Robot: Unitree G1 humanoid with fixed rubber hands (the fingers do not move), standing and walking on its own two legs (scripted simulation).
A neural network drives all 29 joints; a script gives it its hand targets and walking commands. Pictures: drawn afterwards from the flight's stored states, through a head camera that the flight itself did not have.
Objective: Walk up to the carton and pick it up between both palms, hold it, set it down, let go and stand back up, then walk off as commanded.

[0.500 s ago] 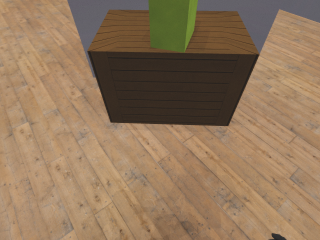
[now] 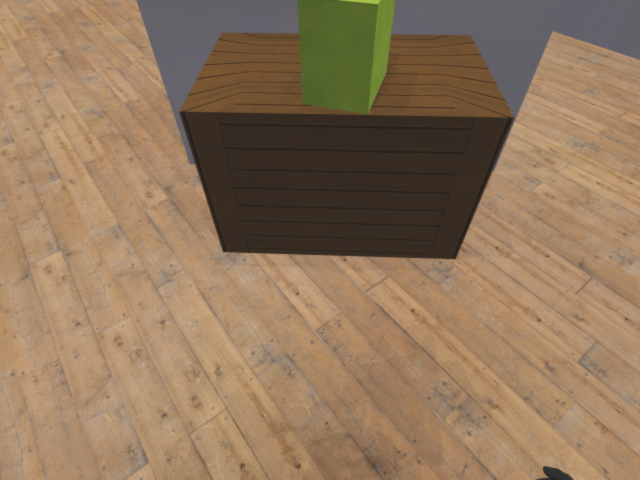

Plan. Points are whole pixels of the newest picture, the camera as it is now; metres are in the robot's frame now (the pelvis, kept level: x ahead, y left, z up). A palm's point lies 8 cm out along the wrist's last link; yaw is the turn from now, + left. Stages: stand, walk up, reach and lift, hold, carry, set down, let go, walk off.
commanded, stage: stand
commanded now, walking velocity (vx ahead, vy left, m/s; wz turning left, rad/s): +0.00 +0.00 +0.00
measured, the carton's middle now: (348, 40) +1.23 -0.08 +0.02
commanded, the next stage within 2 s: none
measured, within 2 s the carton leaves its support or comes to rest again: neither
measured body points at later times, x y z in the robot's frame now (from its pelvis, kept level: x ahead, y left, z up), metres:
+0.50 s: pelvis -0.02 +0.00 +0.01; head -0.01 +0.00 +0.46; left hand +0.07 +0.32 -0.11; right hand +0.08 -0.31 -0.10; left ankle +0.03 +0.12 -0.73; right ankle +0.00 -0.14 -0.73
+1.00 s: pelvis -0.02 +0.00 +0.01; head -0.01 +0.00 +0.46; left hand +0.07 +0.32 -0.11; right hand +0.08 -0.31 -0.10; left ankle +0.03 +0.13 -0.73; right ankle +0.00 -0.14 -0.73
